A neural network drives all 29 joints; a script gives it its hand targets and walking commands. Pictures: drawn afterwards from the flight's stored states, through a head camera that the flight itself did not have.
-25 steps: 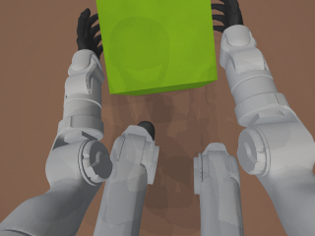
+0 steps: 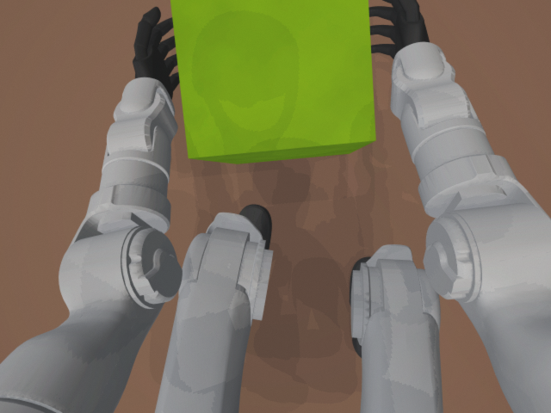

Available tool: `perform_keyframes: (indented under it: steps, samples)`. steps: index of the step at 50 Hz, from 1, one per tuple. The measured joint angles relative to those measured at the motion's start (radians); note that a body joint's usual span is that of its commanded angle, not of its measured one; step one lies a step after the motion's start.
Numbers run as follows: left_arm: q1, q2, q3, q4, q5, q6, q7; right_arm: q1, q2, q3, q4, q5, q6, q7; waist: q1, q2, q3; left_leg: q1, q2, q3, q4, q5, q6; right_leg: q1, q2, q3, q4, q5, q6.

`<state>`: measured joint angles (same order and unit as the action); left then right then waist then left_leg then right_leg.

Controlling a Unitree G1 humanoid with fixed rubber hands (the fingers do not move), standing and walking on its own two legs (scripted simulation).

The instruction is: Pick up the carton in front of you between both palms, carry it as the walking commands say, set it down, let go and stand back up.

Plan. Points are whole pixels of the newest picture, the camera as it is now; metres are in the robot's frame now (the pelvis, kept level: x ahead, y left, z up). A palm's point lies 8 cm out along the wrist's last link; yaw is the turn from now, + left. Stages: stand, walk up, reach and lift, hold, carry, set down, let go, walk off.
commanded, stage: set down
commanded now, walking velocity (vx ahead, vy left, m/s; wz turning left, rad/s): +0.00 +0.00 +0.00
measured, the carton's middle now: (281, 86) +0.49 +0.11 -0.26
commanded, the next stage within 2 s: let go in 1.68 s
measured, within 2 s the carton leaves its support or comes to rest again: rests again in 0.38 s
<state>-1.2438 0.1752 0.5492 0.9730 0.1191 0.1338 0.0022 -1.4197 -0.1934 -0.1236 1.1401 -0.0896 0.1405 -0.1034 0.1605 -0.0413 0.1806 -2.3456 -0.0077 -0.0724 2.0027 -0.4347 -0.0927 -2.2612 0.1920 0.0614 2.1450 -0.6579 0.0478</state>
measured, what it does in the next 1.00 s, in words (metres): stands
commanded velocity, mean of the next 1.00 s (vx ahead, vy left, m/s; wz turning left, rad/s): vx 0.00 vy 0.00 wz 0.00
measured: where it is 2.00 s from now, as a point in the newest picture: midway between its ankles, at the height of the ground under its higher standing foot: (306, 297)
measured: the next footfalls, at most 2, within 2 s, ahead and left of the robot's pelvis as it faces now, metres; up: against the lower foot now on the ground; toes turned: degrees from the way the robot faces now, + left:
none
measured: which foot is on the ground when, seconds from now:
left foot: down 0.00-1.00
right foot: down 0.00-1.00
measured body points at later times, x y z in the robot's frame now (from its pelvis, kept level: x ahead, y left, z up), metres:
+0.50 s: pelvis -0.01 +0.01 -0.01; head +0.36 +0.01 +0.24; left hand +0.46 +0.28 -0.20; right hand +0.55 -0.06 -0.21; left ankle +0.14 +0.15 -0.36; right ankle +0.08 -0.11 -0.36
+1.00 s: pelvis -0.01 +0.02 +0.04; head +0.33 +0.05 +0.34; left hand +0.46 +0.31 -0.09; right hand +0.57 -0.06 -0.09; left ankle +0.14 +0.15 -0.36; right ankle +0.08 -0.11 -0.36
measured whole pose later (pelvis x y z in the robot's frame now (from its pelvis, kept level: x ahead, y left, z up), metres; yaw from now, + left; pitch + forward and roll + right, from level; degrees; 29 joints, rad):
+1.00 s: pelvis -0.01 +0.02 +0.04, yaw +1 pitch +42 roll +0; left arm -1.09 0.23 0.32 0.83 -0.15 0.09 0.11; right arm -1.32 -0.33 -0.07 1.00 0.06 0.16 -0.09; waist 0.16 -0.05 0.11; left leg -2.22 -0.01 -0.03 1.89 -0.40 -0.03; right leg -2.11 0.06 0.04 2.02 -0.65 0.04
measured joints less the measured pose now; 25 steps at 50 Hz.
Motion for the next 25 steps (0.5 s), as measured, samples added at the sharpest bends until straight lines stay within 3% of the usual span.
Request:
perform_keyframes:
  steps: [16, 20, 25]
  samples:
    - [-0.035, 0.044, -0.008, 0.092, -0.028, -0.039, -0.007, -0.021, 0.004, -0.026, 0.007, -0.052, -0.025, 0.051, -0.004, 0.017, 0.045, 0.006, 0.008, 0.015, 0.036, 0.002, 0.01, 0.002, -0.029, -0.006, 0.039, 0.002, -0.008]
    - [-0.055, 0.047, -0.003, 0.146, -0.047, -0.087, -0.005, -0.026, -0.021, 0.017, 0.013, -0.019, -0.045, 0.055, 0.0, 0.027, 0.068, 0.013, 0.009, 0.018, 0.042, 0.007, 0.01, 0.009, -0.037, -0.006, 0.046, 0.005, -0.006]
    - [-0.058, 0.09, -0.07, 0.232, -0.145, -0.157, 0.047, -0.024, -0.104, 0.115, 0.01, 0.087, -0.065, 0.016, -0.005, 0.045, 0.109, 0.02, 0.013, 0.034, 0.036, 0.02, 0.023, 0.016, -0.057, -0.001, 0.047, 0.012, -0.003]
